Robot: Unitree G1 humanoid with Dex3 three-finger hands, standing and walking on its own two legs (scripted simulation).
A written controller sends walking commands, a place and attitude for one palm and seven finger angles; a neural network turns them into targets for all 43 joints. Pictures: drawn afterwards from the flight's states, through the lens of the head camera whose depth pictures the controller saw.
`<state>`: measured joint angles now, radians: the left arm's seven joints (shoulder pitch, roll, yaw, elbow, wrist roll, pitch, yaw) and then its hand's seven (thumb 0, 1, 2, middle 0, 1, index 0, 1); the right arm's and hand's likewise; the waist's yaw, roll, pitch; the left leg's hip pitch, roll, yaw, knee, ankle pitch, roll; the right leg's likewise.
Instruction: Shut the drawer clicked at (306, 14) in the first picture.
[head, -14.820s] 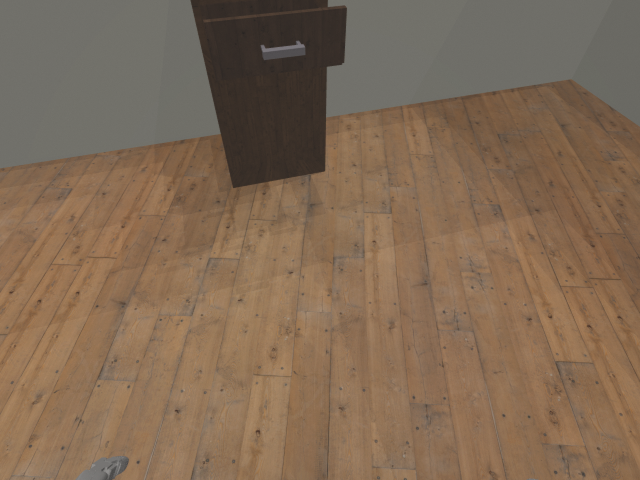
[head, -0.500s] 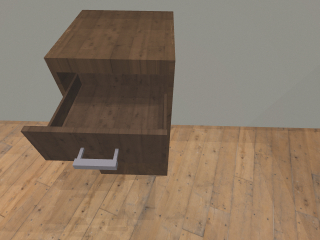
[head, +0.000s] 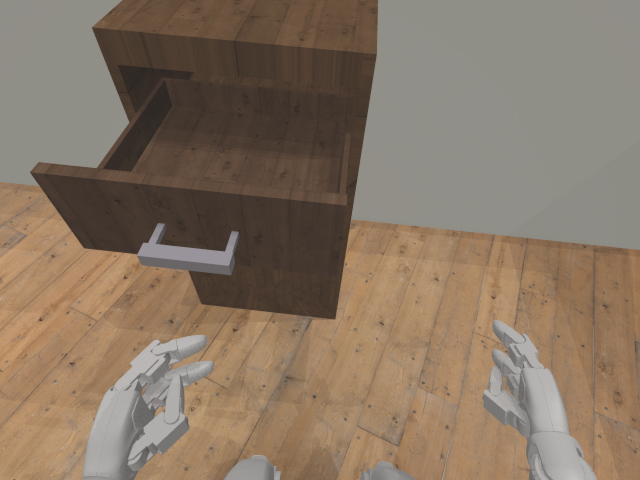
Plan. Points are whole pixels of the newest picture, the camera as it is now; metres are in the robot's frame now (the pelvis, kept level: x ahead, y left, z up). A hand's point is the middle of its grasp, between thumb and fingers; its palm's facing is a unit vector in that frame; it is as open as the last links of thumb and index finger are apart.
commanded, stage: raise the hand and make a fist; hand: left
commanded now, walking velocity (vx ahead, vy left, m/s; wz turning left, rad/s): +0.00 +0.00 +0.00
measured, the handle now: (192, 246) +0.39 +0.22 +0.05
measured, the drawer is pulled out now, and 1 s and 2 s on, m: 0.27 0.27 0.27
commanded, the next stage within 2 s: bring the fist close to the handle in 1.42 s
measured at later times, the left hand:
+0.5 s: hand (158, 368) +0.21 +0.19 +0.09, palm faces +0.01 -1.00 -0.05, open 3.3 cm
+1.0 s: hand (157, 346) +0.21 +0.18 +0.14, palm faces +0.01 -1.00 -0.06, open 3.2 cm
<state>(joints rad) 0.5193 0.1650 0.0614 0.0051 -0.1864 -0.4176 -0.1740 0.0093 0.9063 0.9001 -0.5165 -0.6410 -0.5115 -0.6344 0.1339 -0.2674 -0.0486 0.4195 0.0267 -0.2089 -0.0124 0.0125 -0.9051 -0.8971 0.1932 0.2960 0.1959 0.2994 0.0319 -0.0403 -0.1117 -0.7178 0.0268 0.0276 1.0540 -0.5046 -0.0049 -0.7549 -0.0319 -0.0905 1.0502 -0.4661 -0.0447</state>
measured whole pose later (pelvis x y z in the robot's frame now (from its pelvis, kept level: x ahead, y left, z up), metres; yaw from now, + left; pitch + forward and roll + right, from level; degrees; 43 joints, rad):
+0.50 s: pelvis +0.02 +0.02 +0.02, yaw +0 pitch +10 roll -1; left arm 0.57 0.20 0.12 -0.21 -0.24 -0.34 -0.20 0.01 0.90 0.90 -1.01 -1.18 -1.00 -1.17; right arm 0.29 -0.25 -0.01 0.56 0.04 -0.24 -0.04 0.02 -0.90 -0.90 0.20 0.30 0.20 0.30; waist -0.01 0.02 -0.09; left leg -0.64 0.02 0.02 0.95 -0.48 0.01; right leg -0.66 -0.03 -0.10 0.92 -0.43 -0.02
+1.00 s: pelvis +0.03 +0.02 +0.03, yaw +1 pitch +6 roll -1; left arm 0.59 0.19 0.03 -0.40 -0.19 -0.17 -0.15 0.01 0.90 0.90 -1.39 -1.59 -1.38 -1.58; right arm 0.24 -0.20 0.07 0.49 0.04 -0.23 -0.02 0.01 -0.90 -0.90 0.20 0.30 0.20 0.30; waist 0.04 0.05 -0.09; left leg -0.49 0.01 0.02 0.86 -0.47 0.02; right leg -0.50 -0.04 -0.10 0.82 -0.42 0.00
